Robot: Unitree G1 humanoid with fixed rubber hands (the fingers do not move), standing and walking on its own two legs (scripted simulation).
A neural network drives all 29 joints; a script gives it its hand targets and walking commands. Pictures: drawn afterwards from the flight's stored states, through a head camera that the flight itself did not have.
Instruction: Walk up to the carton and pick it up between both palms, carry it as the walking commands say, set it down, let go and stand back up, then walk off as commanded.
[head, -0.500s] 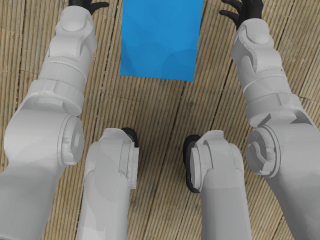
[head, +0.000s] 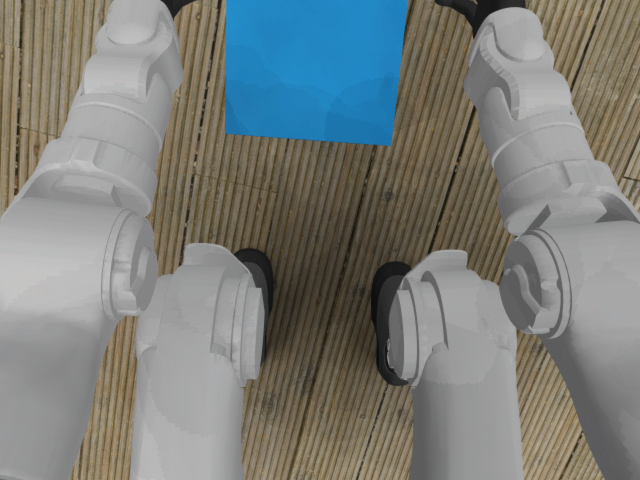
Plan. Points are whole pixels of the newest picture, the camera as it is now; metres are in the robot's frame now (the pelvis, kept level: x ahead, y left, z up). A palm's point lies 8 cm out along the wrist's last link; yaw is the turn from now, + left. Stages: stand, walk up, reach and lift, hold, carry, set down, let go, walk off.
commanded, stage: reach and lift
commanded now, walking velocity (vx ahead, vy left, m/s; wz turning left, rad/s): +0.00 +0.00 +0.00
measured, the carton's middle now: (316, 25) +0.54 +0.03 -0.26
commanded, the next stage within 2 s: none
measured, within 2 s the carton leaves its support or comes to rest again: leaves its support in 1.22 s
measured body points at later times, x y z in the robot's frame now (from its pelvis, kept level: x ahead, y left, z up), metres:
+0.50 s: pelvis +0.00 +0.00 +0.00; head +0.37 +0.01 +0.23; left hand +0.55 +0.16 -0.19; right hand +0.55 -0.09 -0.19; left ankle +0.11 +0.12 -0.33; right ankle +0.10 -0.12 -0.33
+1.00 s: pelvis +0.01 +0.00 -0.01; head +0.38 +0.02 +0.25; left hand +0.55 +0.16 -0.19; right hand +0.56 -0.10 -0.19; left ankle +0.11 +0.12 -0.33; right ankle +0.10 -0.12 -0.33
